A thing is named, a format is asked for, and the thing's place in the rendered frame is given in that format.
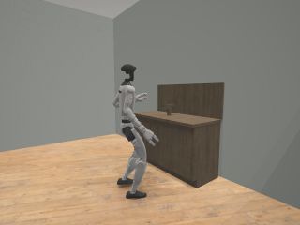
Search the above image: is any right robot hand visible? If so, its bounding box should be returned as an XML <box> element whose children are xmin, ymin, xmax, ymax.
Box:
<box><xmin>143</xmin><ymin>129</ymin><xmax>159</xmax><ymax>146</ymax></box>

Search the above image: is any robot right thigh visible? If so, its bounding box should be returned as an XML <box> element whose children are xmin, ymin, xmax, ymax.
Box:
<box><xmin>125</xmin><ymin>127</ymin><xmax>147</xmax><ymax>167</ymax></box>

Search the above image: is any left robot hand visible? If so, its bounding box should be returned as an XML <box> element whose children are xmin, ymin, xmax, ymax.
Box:
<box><xmin>135</xmin><ymin>93</ymin><xmax>148</xmax><ymax>102</ymax></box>

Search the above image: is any left robot upper arm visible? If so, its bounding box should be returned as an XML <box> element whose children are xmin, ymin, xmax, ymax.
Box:
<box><xmin>112</xmin><ymin>91</ymin><xmax>119</xmax><ymax>108</ymax></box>

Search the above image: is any robot thigh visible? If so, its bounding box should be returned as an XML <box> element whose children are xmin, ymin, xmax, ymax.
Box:
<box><xmin>131</xmin><ymin>128</ymin><xmax>140</xmax><ymax>159</ymax></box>
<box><xmin>125</xmin><ymin>127</ymin><xmax>147</xmax><ymax>167</ymax></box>

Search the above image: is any right robot upper arm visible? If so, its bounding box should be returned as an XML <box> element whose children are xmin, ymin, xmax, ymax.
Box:
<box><xmin>123</xmin><ymin>85</ymin><xmax>135</xmax><ymax>114</ymax></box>

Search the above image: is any counter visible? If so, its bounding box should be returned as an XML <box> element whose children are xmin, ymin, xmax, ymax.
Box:
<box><xmin>134</xmin><ymin>82</ymin><xmax>225</xmax><ymax>188</ymax></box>

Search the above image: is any robot left thigh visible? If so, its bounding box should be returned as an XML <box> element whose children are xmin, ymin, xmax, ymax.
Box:
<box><xmin>131</xmin><ymin>128</ymin><xmax>140</xmax><ymax>159</ymax></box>

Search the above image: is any right robot forearm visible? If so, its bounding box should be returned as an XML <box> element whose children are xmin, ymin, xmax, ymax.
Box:
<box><xmin>125</xmin><ymin>108</ymin><xmax>146</xmax><ymax>133</ymax></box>

